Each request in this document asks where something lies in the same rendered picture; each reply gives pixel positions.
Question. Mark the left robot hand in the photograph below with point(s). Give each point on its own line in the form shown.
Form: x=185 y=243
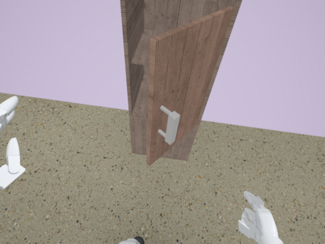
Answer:
x=10 y=172

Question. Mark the right robot hand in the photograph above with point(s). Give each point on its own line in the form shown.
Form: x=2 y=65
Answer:
x=261 y=221

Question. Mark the handle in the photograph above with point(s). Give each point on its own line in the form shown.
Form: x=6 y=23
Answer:
x=172 y=125

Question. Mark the cupboard door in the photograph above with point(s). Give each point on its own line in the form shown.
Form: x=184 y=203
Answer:
x=181 y=66

